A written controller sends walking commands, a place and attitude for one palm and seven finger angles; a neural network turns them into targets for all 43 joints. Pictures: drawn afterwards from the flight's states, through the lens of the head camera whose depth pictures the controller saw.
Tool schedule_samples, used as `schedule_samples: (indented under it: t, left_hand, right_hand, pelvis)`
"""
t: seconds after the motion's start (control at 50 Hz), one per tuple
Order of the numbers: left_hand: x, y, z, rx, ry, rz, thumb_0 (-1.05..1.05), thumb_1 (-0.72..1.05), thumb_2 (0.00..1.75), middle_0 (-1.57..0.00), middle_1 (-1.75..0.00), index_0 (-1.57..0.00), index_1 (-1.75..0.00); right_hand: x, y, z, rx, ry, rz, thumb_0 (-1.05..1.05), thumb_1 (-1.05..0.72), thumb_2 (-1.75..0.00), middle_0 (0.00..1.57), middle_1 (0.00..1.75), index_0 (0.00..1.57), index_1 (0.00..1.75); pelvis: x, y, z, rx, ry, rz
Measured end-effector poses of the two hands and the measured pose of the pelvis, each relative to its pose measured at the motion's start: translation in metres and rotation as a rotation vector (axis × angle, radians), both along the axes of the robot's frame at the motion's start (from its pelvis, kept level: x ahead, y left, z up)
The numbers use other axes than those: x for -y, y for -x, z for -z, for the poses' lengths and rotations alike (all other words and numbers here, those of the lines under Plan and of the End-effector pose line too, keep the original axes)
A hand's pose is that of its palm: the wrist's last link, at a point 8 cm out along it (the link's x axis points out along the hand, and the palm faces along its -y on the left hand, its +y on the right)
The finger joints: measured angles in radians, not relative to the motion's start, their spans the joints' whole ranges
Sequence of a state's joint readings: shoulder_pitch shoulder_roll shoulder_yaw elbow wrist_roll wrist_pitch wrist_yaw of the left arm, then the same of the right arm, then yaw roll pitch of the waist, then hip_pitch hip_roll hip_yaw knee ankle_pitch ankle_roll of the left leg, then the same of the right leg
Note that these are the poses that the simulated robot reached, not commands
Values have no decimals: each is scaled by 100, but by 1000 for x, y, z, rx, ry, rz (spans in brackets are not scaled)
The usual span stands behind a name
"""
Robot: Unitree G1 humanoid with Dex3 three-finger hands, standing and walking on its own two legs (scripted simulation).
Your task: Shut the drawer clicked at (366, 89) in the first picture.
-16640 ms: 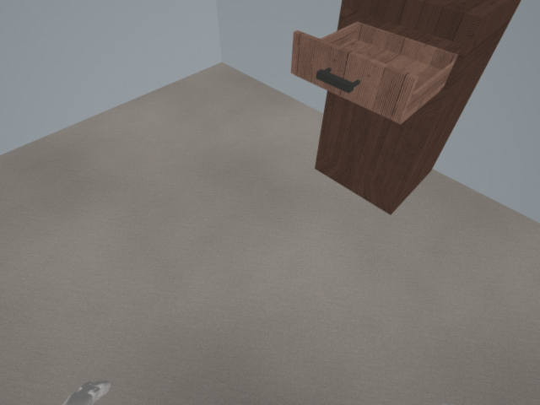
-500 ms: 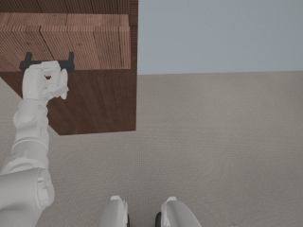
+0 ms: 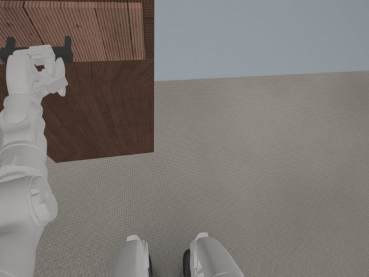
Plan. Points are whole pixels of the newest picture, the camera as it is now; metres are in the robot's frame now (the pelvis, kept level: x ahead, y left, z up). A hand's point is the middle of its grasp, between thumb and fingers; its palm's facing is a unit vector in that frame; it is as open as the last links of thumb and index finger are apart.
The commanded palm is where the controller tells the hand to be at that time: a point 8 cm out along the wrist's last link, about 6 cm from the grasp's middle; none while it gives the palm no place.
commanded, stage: push the drawer shut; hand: left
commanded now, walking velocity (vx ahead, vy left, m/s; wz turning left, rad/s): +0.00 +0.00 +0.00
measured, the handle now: (39, 48) +0.59 +0.26 +0.06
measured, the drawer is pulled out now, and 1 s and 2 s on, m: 0.01 0.00 0.00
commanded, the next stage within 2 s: pull the fist back off the drawer in 0.34 s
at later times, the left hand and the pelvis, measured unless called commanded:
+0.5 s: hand (54, 69) +0.53 +0.23 +0.06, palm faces +0.09 -0.99 -0.05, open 3.2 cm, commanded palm +0.56 +0.24 +0.07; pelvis -0.02 +0.00 -0.01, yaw +1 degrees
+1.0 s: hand (60, 72) +0.52 +0.22 +0.06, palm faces +0.08 -1.00 -0.02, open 3.0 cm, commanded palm +0.50 +0.24 +0.07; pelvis -0.01 +0.01 +0.00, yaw -1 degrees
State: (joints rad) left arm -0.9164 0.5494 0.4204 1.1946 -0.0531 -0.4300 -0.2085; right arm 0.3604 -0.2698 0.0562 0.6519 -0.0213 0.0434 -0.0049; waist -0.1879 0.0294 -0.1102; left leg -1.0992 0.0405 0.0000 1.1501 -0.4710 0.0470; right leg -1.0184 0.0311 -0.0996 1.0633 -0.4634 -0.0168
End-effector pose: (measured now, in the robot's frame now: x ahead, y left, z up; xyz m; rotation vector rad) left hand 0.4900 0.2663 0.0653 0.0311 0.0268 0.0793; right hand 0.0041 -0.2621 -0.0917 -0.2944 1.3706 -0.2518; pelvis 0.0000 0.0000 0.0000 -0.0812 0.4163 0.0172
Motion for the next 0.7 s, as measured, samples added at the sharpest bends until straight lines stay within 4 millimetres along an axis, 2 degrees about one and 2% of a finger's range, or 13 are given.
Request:
schedule_samples:
  t: [0.1,0.38,0.7]
  left_hand:
    - [-2,-11,-1,-1,-2,3,1,69,87,-140,-160,-140,-160]
    - [-13,-16,1,-8,-15,-7,-3,54,89,-140,-160,-140,-160]
    - [-12,-16,0,-21,-21,-4,-2,54,90,-140,-160,-140,-160]
  right_hand:
    - [-1,10,-1,-24,11,14,0,-90,-90,20,30,21,30]
    - [-3,29,3,-82,24,-19,0,-90,-89,20,30,21,30]
    - [-2,38,2,-50,38,-41,0,-90,-89,20,30,21,30]
  pelvis:
    - [-1,1,2,-15,6,1]
    - [-1,12,11,-45,24,-24]
    - [-1,24,15,-52,32,-27]
